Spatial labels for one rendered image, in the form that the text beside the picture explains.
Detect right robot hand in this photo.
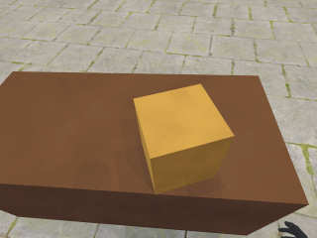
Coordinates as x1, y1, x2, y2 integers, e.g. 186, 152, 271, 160
278, 221, 308, 238

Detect carton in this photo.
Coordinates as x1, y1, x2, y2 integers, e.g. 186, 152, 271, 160
134, 83, 235, 194

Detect pedestal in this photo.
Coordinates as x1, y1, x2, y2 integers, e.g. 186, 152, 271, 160
0, 71, 309, 236

